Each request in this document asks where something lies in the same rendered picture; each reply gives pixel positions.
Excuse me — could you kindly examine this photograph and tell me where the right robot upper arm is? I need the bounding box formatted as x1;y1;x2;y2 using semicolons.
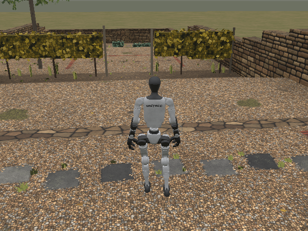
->
165;97;176;124

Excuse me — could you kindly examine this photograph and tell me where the robot left hand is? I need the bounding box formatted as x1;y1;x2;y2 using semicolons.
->
127;138;138;150

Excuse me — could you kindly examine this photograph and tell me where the right robot forearm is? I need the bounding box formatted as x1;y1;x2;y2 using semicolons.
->
171;117;180;138

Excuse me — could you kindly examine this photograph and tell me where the robot thigh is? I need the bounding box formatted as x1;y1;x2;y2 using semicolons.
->
137;134;149;165
160;134;170;166

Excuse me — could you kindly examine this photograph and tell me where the left robot upper arm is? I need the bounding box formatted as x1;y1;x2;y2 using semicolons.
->
132;97;144;124

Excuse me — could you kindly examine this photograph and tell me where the left robot forearm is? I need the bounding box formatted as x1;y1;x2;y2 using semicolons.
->
128;118;138;139

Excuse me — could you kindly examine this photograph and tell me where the left robot thigh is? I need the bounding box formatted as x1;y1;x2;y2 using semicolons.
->
137;134;149;165

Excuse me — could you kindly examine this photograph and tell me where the right robot thigh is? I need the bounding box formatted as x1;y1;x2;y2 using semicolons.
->
160;134;170;166

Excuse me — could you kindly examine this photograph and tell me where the robot right hand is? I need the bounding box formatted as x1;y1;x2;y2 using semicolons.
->
170;136;180;147

